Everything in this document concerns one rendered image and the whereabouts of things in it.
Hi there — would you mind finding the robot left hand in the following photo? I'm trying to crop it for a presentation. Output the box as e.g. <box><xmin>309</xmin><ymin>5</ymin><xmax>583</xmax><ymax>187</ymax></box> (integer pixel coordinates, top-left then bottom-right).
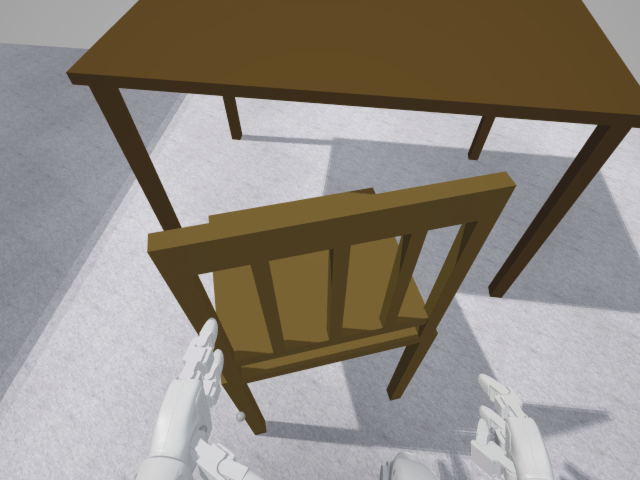
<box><xmin>148</xmin><ymin>318</ymin><xmax>265</xmax><ymax>480</ymax></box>

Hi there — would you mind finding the right robot thigh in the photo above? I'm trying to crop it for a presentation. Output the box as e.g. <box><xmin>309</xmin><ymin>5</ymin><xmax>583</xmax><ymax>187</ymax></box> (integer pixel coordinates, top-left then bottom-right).
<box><xmin>379</xmin><ymin>458</ymin><xmax>437</xmax><ymax>480</ymax></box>

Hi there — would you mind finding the robot right hand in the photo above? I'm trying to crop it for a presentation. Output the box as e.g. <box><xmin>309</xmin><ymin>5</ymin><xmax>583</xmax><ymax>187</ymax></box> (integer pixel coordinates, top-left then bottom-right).
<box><xmin>471</xmin><ymin>374</ymin><xmax>554</xmax><ymax>480</ymax></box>

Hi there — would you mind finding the table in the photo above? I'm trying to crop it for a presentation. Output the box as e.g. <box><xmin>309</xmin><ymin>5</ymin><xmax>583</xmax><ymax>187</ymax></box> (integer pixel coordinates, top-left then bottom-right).
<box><xmin>66</xmin><ymin>0</ymin><xmax>640</xmax><ymax>298</ymax></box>

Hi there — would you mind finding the left robot forearm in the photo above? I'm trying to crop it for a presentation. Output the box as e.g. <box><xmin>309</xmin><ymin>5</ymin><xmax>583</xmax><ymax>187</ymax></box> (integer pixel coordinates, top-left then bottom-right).
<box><xmin>133</xmin><ymin>456</ymin><xmax>194</xmax><ymax>480</ymax></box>

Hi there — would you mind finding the chair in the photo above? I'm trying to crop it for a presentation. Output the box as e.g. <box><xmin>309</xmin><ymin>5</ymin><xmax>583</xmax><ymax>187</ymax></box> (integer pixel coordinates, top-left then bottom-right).
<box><xmin>147</xmin><ymin>171</ymin><xmax>516</xmax><ymax>435</ymax></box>

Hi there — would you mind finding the robot right shin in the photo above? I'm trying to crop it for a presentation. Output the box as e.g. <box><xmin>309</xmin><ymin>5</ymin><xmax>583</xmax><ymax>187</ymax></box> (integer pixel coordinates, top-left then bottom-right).
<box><xmin>393</xmin><ymin>452</ymin><xmax>416</xmax><ymax>461</ymax></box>

